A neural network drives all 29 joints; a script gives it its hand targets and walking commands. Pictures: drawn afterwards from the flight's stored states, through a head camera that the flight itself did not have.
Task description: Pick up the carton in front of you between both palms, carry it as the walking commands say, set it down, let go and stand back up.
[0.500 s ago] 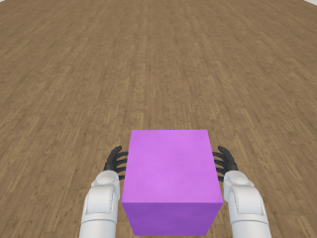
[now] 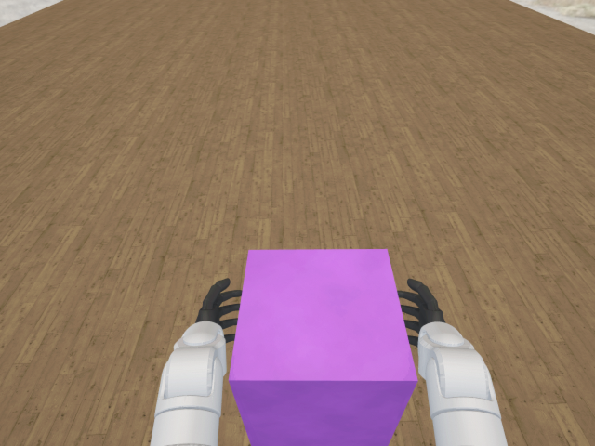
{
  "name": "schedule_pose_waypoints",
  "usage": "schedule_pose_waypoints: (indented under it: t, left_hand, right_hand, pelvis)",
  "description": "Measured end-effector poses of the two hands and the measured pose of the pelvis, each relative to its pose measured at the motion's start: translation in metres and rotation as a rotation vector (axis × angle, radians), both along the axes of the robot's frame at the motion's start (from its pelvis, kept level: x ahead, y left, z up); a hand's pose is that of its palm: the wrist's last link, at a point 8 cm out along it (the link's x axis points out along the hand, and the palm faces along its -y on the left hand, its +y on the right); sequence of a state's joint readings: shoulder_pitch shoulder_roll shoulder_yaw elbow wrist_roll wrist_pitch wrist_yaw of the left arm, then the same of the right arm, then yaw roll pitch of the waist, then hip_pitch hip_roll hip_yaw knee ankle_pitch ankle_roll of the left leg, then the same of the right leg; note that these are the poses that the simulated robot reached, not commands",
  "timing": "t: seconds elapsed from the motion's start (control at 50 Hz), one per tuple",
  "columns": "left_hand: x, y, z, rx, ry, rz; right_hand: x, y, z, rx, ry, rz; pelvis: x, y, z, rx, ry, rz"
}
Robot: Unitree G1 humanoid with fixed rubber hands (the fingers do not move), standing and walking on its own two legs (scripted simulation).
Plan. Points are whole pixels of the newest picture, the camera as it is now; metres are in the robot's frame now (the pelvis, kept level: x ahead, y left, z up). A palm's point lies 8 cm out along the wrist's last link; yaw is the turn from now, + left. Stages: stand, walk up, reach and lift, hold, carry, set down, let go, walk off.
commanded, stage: carry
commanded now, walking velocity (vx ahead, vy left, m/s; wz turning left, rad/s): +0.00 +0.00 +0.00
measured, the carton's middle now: (318, 351) +0.31 +0.00 -0.04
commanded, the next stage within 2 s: hold in 0.58 s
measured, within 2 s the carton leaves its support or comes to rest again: neither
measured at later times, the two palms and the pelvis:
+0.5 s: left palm (203, 343) +0.28 +0.15 +0.04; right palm (429, 345) +0.28 -0.14 +0.04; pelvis -0.02 +0.01 +0.00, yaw +0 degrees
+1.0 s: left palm (171, 372) +0.23 +0.18 +0.05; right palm (407, 341) +0.28 -0.11 +0.05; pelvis -0.03 -0.01 +0.00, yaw +9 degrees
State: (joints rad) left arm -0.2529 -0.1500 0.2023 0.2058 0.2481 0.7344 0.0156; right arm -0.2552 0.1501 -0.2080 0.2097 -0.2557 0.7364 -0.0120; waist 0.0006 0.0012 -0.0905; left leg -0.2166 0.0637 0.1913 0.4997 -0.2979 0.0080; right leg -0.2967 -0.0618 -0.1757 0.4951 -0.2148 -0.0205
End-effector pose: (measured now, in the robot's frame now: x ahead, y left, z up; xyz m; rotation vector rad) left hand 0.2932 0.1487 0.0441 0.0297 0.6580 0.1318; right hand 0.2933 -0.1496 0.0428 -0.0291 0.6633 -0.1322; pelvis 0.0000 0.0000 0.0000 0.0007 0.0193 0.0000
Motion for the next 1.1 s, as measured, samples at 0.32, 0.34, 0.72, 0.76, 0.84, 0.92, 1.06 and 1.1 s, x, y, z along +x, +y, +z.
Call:
schedule_pose_waypoints:
  t: [0.32, 0.34, 0.72, 0.76, 0.84, 0.92, 1.06, 1.1]
  left_hand:
    - [-0.014, 0.002, 0.0, 0.002, -0.001, -0.006]
    - [-0.014, 0.003, 0.0, 0.002, -0.001, -0.006]
    - [-0.027, 0.013, 0.001, 0.01, 0.007, 0.009]
    - [-0.033, 0.02, 0.001, 0.017, 0.012, 0.032]
    - [-0.048, 0.033, 0.001, 0.021, 0.01, 0.091]
    - [-0.058, 0.037, 0.006, 0.01, -0.011, 0.132]
    - [-0.063, 0.03, 0.01, 0.01, -0.006, 0.149]
    - [-0.064, 0.028, 0.011, 0.013, -0.005, 0.152]
  right_hand:
    - [-0.015, 0.003, 0.0, -0.005, -0.001, -0.002]
    - [-0.016, 0.003, 0.0, -0.005, -0.001, -0.002]
    - [-0.024, 0.014, -0.002, -0.013, 0.007, 0.027]
    - [-0.023, 0.02, -0.003, -0.013, 0.011, 0.055]
    - [-0.019, 0.035, 0.0, -0.01, 0.007, 0.111]
    - [-0.018, 0.04, 0.006, -0.015, -0.013, 0.149]
    - [-0.019, 0.033, 0.007, 0.007, -0.006, 0.151]
    - [-0.02, 0.031, 0.007, 0.01, -0.005, 0.153]
  pelvis:
    - [-0.015, 0.004, 0.0, 0.0, 0.006, 0.001]
    - [-0.015, 0.004, 0.0, 0.0, 0.006, 0.001]
    - [-0.021, 0.008, 0.005, -0.004, -0.082, 0.061]
    - [-0.022, 0.007, 0.006, 0.001, -0.105, 0.079]
    - [-0.027, 0.004, 0.006, 0.006, -0.138, 0.084]
    - [-0.03, -0.001, 0.006, 0.008, -0.164, 0.126]
    - [-0.037, -0.011, 0.004, 0.017, -0.193, 0.152]
    - [-0.038, -0.014, 0.004, 0.018, -0.194, 0.153]
